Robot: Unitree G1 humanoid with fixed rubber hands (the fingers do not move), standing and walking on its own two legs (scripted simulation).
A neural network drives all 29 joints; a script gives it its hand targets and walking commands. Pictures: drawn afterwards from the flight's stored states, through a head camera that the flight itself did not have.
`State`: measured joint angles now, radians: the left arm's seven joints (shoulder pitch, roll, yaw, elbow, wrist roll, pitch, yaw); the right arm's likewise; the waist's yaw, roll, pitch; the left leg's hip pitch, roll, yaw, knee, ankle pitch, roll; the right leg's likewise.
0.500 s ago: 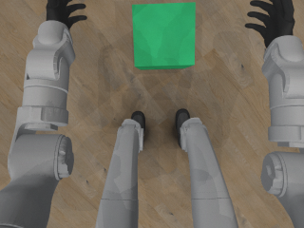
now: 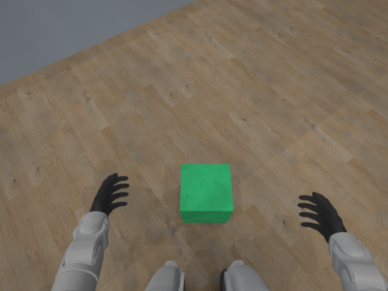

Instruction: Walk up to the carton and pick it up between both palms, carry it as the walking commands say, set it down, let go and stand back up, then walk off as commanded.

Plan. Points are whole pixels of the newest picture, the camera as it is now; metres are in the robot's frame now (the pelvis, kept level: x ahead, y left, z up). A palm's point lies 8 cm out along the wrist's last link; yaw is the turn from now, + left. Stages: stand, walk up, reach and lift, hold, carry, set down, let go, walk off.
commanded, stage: let go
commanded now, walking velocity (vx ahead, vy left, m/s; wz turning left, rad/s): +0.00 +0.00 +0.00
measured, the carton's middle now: (205, 195) +0.48 -0.02 -0.61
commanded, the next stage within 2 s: stand in 0.70 s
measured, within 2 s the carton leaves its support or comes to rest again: neither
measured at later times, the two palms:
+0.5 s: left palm (79, 240) +0.22 +0.25 -0.03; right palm (341, 249) +0.20 -0.24 -0.02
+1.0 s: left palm (73, 230) +0.24 +0.25 -0.01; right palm (352, 279) +0.15 -0.27 -0.05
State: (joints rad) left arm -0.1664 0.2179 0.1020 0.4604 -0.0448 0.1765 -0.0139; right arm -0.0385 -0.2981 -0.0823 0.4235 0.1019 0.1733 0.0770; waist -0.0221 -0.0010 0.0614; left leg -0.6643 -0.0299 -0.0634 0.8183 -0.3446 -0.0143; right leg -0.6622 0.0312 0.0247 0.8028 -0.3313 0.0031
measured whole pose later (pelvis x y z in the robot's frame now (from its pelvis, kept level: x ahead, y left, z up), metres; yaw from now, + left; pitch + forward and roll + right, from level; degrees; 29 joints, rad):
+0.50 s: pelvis +0.04 +0.01 +0.03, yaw +0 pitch -1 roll -1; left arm 0.17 0.22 0.09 0.46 -0.04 0.12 -0.04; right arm 0.23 -0.26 -0.04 0.41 0.10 0.10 0.08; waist -0.02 0.00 0.06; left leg -0.23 -0.02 -0.07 0.55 -0.31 0.00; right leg -0.21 0.03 0.03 0.51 -0.28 0.00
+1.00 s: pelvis +0.05 +0.00 +0.03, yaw +0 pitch -1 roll +0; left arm 0.17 0.23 0.08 0.60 -0.04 0.01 -0.02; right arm 0.31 -0.26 -0.04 0.69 0.04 0.02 0.02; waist -0.02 0.01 -0.15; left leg -0.21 -0.02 -0.07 0.54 -0.32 0.00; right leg -0.21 0.03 0.03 0.53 -0.31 -0.01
